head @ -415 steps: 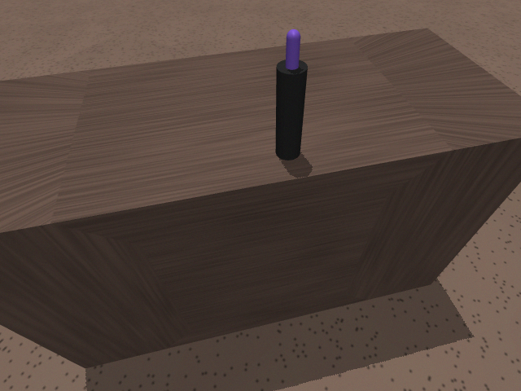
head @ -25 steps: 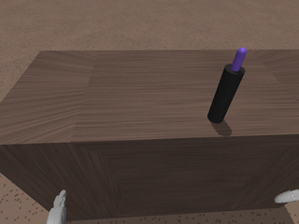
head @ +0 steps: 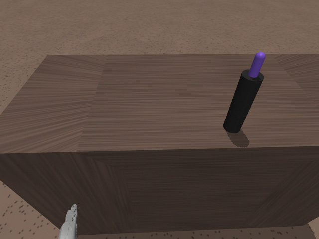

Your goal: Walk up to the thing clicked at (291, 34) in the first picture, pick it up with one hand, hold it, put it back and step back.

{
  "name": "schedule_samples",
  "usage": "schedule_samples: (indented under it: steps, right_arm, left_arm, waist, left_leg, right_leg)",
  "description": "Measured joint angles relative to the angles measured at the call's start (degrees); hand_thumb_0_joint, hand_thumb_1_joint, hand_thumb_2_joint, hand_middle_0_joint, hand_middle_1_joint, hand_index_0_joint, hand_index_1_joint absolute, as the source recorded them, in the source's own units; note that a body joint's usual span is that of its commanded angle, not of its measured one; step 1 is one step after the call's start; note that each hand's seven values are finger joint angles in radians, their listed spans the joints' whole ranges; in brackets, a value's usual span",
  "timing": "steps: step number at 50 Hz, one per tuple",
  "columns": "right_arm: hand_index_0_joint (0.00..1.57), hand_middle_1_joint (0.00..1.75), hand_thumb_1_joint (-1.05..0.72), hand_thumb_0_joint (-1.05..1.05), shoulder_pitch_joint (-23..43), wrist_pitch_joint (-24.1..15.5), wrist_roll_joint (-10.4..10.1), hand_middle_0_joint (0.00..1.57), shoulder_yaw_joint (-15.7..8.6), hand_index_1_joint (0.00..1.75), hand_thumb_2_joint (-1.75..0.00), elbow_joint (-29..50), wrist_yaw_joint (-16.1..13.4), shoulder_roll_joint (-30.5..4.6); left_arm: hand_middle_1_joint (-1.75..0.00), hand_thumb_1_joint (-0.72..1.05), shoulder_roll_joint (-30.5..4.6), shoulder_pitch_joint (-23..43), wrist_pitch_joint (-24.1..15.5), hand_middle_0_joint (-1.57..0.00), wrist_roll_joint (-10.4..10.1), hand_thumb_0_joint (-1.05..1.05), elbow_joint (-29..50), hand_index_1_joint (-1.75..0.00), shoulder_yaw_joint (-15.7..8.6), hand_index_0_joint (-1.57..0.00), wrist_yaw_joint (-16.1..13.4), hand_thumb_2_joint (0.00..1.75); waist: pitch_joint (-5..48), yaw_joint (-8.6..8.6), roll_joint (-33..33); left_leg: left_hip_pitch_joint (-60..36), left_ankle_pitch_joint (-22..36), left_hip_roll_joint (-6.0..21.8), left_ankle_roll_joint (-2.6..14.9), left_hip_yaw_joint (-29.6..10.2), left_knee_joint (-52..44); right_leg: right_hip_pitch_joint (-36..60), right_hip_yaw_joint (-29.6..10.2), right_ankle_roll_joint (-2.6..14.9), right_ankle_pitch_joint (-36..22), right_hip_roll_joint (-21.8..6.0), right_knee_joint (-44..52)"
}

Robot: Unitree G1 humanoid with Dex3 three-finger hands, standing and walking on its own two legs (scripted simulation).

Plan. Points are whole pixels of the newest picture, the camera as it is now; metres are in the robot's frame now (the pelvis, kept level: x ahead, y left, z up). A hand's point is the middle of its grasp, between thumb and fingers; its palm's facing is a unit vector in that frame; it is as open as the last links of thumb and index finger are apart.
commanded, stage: go down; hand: right
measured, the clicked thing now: (244, 96) +0.44 -0.20 +0.15
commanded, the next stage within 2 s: none
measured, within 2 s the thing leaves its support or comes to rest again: neither
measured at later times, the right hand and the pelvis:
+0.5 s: hand out of the picture +0.31 -0.36 +0.20, palm faces +0.22 +0.97 -0.11, open 17.7 cm; pelvis +0.00 +0.00 +0.00, yaw +0 degrees
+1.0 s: hand out of the picture +0.33 -0.38 +0.20, palm faces +0.20 +0.98 -0.03, open 17.6 cm; pelvis +0.01 +0.00 -0.01, yaw +0 degrees
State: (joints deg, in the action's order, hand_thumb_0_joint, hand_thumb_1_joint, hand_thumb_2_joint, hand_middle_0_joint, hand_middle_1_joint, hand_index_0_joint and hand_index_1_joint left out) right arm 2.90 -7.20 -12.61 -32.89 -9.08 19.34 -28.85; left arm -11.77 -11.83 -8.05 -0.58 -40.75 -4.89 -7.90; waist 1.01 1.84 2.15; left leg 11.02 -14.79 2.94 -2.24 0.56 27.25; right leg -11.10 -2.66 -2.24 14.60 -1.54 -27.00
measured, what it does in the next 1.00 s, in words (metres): stands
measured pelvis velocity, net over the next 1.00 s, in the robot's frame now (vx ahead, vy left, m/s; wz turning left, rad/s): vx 0.01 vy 0.00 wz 0.00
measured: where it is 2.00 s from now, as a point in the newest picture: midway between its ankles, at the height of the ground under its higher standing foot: outside the picture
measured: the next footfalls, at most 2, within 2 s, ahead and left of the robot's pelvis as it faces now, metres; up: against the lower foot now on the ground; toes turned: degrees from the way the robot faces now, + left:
none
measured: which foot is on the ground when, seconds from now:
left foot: down 0.00-1.00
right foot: down 0.00-1.00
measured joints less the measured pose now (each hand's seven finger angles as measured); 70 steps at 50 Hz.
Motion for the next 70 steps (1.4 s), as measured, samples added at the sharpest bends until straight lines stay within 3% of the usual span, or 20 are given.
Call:
schedule_samples:
  steps: [13,30,56,70]
  right_arm:
    - [0.04,0.06,0.61,-0.01,10.5,7.2,-1.8,0.03,-3.1,0.05,-0.05,-13.7,7.5,-6.4]
    - [0.04,0.06,0.6,-0.01,19.8,11.4,-1.7,0.03,-4.7,0.05,-0.06,-27.0,13.1,-12.8]
    - [0.04,0.06,0.57,-0.01,25.9,15.4,-0.8,0.03,-5.0,0.05,-0.07,-35.5,16.3,-17.8]
    - [0.04,0.06,0.6,-0.01,27.3,14.6,-0.3,0.02,-5.4,0.06,-0.07,-38.6,16.6,-20.2]
  left_arm:
    - [-0.05,-0.53,-2.5,-1.8,-2.8,-0.05,0.1,-0.02,1.6,-0.05,2.3,-0.06,-1.7,0.05]
    - [-0.05,-0.55,-3.0,-1.8,-4.9,-0.06,0.3,-0.02,0.8,-0.05,5.4,-0.06,-3.7,0.06]
    - [-0.05,-0.54,-3.3,-2.4,-4.2,-0.06,0.0,-0.01,3.1,-0.05,7.0,-0.07,-4.8,0.05]
    - [-0.05,-0.53,-3.4,-3.4,-4.2,-0.06,0.1,-0.01,4.5,-0.05,7.8,-0.07,-4.9,0.05]
  waist:
    - [0.9,-0.25,-0.4]
    - [1.9,-0.95,-0.2]
    - [3.0,-1.63,-0.7]
    - [2.8,-2.05,-0.6]
  left_leg:
    - [2.2,0.0,-0.4,0.14,-0.1,0.5]
    - [6.0,-0.8,-0.9,0.44,0.2,2.2]
    - [7.8,-1.4,-0.9,0.11,0.2,3.1]
    - [9.3,-0.9,-1.2,0.06,-0.1,3.3]
  right_leg:
    - [-2.4,0.1,-0.05,0.4,-0.4,-1.2]
    - [-6.4,-0.3,-0.32,1.4,-0.8,-3.3]
    - [-9.0,-0.4,0.02,2.8,-0.8,-5.6]
    - [-10.6,-0.2,0.09,2.8,-1.0,-6.6]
